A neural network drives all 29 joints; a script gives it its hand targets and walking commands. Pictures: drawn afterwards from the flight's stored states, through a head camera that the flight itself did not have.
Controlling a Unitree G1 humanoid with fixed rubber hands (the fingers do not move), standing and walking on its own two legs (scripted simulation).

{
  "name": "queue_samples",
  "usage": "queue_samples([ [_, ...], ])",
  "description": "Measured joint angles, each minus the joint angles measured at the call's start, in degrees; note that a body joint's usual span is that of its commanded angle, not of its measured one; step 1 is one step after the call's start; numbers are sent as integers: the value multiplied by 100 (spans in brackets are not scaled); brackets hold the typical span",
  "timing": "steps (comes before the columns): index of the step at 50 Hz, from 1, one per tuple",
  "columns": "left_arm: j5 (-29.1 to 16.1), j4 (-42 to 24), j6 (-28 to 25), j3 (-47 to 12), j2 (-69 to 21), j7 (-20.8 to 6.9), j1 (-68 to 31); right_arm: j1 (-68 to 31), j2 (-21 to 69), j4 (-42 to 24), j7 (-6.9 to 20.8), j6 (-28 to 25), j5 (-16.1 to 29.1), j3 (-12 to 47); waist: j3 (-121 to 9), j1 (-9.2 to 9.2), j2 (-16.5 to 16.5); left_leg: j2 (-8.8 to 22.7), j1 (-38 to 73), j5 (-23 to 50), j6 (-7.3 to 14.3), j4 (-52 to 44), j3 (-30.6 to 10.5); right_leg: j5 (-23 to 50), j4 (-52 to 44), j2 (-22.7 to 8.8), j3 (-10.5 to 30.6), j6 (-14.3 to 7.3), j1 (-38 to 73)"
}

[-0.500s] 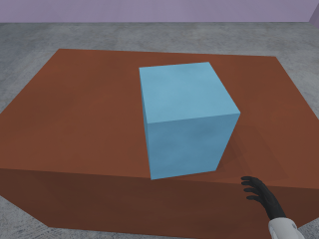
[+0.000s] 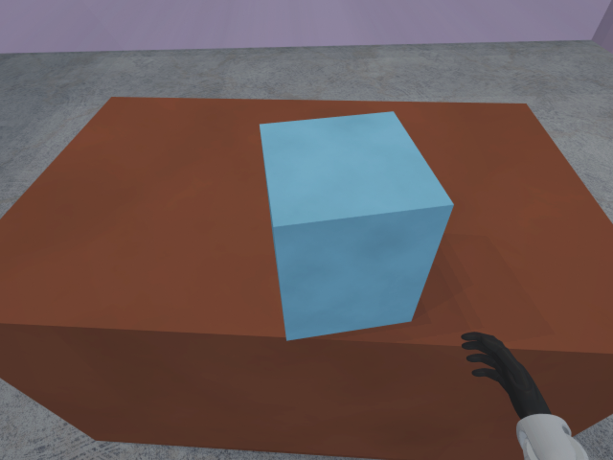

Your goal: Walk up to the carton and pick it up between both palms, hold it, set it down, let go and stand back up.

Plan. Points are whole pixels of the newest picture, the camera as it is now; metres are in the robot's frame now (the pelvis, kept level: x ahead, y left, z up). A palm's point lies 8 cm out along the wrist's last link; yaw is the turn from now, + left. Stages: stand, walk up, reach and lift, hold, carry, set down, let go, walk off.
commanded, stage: stand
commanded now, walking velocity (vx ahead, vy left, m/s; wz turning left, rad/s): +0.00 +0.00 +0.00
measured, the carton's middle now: (339, 227) +0.42 -0.01 +0.07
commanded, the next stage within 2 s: none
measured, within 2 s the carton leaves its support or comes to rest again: neither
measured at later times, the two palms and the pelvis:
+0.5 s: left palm out of the picture +0.07 +0.30 -0.10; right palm (523, 399) +0.22 -0.24 +0.00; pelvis +0.01 +0.00 -0.01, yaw -1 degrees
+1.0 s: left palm out of the picture +0.11 +0.29 -0.10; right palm (522, 398) +0.22 -0.24 +0.00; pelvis +0.01 +0.00 -0.01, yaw -1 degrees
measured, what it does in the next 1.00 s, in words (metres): stands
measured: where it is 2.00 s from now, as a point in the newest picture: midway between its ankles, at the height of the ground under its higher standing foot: outside the picture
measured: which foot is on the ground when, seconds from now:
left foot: down 0.00-1.00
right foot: down 0.00-1.00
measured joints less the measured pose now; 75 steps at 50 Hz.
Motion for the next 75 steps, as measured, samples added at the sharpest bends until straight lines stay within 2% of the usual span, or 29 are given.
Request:
queue_samples([
  [7,0,-15,-22,-1,-104,34,23,-9,-9,-24,-9,-50,1,-3,14,-1,53,4,-66,-332,0,176,2,-141,38,1,-3,11,-15],
  [13,0,-77,6,0,-53,36,-184,54,-44,-29,-84,-75,1,-2,10,-2,34,0,-85,-308,11,223,1,-211,256,-3,-4,11,-49],
  [18,0,-154,-11,-1,83,35,-102,127,-43,-222,39,-233,0,0,-5,-1,-36,-17,-283,-80,16,281,13,-482,277,-27,-3,11,-54],
  [24,0,-153,-36,-1,5,37,9,197,-45,-264,72,-315,1,-2,-25,-1,3,7,-285,-141,17,291,12,-451,277,-5,-3,11,-66],
  [42,0,-213,-66,-1,-55,24,-506,194,-45,-274,42,-329,0,-2,72,-1,-84,-5,-287,-143,17,291,12,-462,277,-17,-3,11,-67],
  [75,0,-214,-30,-1,-16,28,-344,153,-55,-274,44,-304,0,-2,119,-1,-89,-5,-285,-134,17,291,12,-452,277,-18,-3,11,-68],
])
